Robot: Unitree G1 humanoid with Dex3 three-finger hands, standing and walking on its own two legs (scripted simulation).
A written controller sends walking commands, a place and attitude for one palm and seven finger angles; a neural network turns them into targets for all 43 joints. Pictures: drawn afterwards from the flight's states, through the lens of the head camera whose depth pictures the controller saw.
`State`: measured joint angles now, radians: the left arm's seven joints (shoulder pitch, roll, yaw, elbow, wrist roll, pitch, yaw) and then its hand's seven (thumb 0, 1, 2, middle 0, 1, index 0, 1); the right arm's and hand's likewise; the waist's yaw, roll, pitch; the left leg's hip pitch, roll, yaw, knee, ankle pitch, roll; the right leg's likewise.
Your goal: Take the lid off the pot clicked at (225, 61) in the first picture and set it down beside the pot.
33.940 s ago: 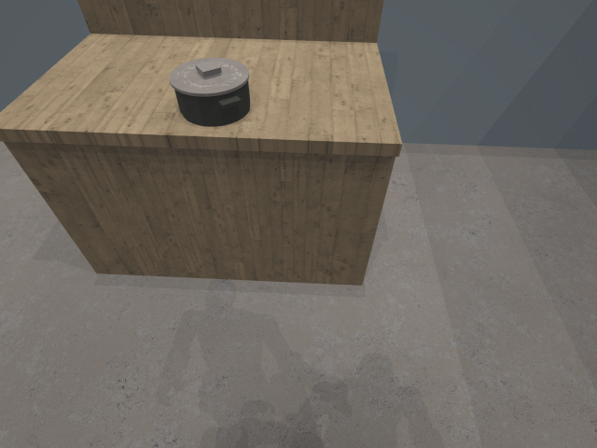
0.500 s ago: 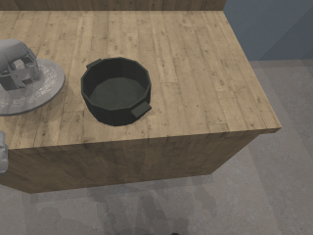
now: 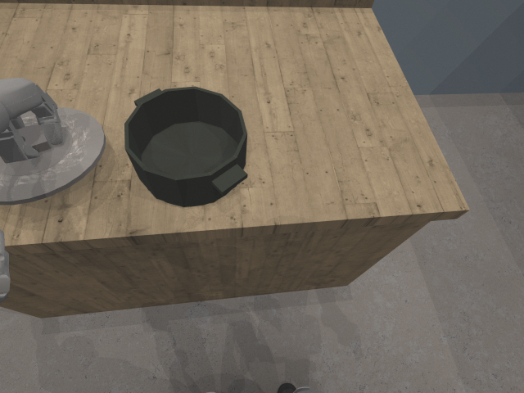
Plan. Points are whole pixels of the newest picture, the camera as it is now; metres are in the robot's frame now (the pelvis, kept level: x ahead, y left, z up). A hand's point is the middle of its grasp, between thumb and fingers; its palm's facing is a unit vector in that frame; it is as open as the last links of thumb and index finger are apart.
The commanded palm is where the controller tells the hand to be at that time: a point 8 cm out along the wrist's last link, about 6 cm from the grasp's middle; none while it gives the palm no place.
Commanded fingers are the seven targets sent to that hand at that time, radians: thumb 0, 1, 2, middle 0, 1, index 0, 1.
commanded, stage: lower the lid onto the table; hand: left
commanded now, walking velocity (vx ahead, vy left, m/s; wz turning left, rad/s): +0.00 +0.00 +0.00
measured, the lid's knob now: (27, 141) +0.50 +0.33 +0.04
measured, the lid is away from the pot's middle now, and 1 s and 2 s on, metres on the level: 0.24 0.25 0.25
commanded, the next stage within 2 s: open the fingers wide in 0.78 s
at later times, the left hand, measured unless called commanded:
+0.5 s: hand (28, 151) +0.48 +0.33 +0.04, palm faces -0.52 -0.10 -0.85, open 6.4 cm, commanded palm +0.53 +0.32 +0.10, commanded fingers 0.00 0.54 1.09 -0.74 -1.02 -0.95 -1.10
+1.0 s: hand (36, 158) +0.48 +0.33 +0.02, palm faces -0.48 -0.10 -0.87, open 6.3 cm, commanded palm +0.51 +0.32 +0.08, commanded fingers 0.00 0.47 0.97 -0.66 -1.02 -0.83 -1.09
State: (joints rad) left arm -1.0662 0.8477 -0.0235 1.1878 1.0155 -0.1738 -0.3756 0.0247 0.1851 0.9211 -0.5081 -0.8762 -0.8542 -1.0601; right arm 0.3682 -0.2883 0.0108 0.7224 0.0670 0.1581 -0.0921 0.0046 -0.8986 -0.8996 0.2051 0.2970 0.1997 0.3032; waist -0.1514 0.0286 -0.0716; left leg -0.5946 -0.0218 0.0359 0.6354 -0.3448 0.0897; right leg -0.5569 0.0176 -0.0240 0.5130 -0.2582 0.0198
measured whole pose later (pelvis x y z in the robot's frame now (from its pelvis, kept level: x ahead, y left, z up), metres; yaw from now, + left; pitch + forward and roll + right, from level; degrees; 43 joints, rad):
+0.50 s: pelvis +0.00 +0.00 -0.01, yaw -1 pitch +20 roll -4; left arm -1.06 0.90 -0.01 1.23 1.03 -0.21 -0.35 0.02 0.19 0.92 -0.51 -0.88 -0.85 -1.06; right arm 0.38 -0.29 0.03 0.72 0.07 0.16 -0.11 0.00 -0.90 -0.90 0.21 0.30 0.20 0.30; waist -0.18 0.03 -0.08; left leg -0.69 -0.01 0.04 0.73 -0.39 0.09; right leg -0.65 0.03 -0.02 0.59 -0.29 0.02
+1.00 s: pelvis +0.00 +0.02 -0.02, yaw -2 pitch +22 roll -5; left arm -0.99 0.86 0.06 1.15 1.04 -0.22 -0.30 0.00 0.20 0.90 -0.49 -0.90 -0.86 -1.07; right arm 0.41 -0.26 0.01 0.71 0.04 0.21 -0.07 0.00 -0.90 -0.90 0.21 0.30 0.20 0.30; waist -0.17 0.04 -0.10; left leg -0.77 -0.01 0.04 0.78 -0.41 0.11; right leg -0.72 0.03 -0.02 0.63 -0.30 0.01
